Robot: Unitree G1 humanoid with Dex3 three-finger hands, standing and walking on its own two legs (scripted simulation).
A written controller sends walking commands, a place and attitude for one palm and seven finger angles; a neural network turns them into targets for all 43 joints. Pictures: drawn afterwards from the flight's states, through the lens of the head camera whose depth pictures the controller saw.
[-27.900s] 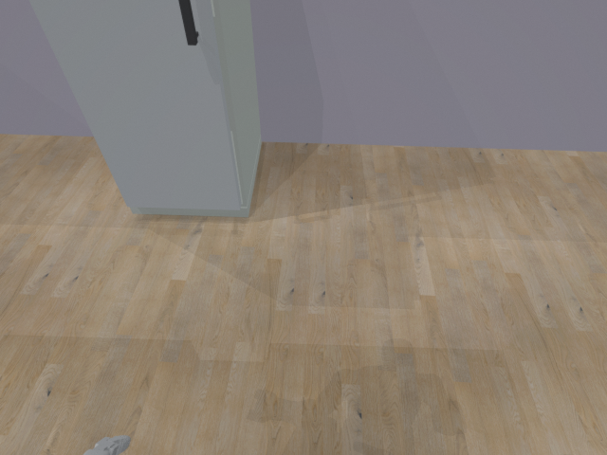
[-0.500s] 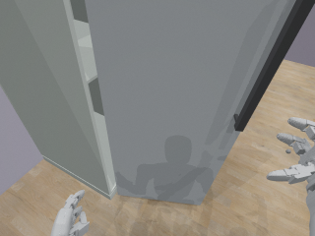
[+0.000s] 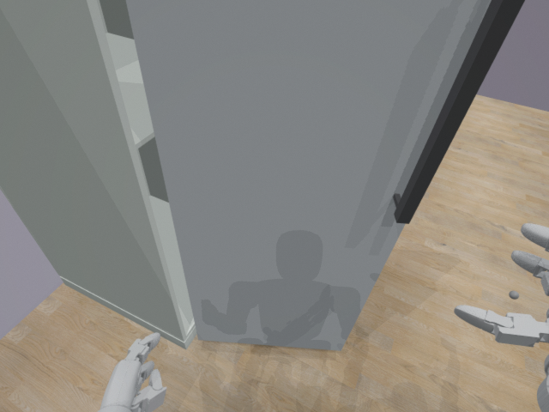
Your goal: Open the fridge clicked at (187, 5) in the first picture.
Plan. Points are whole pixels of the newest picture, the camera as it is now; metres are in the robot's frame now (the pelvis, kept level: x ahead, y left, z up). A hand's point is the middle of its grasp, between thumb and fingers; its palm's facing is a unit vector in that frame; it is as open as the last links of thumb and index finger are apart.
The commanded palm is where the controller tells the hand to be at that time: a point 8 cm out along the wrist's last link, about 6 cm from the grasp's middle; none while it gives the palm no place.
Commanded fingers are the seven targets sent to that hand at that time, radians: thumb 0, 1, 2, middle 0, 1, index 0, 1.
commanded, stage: draw the hand back to the body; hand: right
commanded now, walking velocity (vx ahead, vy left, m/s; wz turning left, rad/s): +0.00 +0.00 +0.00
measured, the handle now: (448, 103) +0.46 -0.24 +0.27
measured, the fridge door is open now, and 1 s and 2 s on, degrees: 68 68 68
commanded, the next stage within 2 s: step back with the hand held close in 0.82 s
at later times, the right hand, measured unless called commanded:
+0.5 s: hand (516, 304) +0.21 -0.27 +0.15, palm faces +0.45 +0.81 -0.36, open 8.3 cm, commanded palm +0.16 -0.30 +0.17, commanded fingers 0.00 -0.90 -0.90 0.20 0.30 0.20 0.30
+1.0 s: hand (519, 298) +0.21 -0.28 +0.15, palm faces +0.46 +0.81 -0.36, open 7.4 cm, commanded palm +0.16 -0.31 +0.18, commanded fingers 0.00 -0.90 -0.90 0.20 0.30 0.20 0.30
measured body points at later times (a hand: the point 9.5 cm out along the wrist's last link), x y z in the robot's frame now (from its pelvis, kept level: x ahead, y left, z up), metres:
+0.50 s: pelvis +0.02 +0.00 +0.00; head -0.01 +0.01 +0.45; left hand +0.20 +0.23 -0.08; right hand +0.18 -0.31 +0.17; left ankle -0.03 +0.12 -0.74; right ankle +0.02 -0.13 -0.74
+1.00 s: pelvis +0.02 -0.01 +0.00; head -0.01 +0.01 +0.45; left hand +0.20 +0.22 -0.08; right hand +0.18 -0.32 +0.17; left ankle -0.03 +0.12 -0.74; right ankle +0.02 -0.13 -0.74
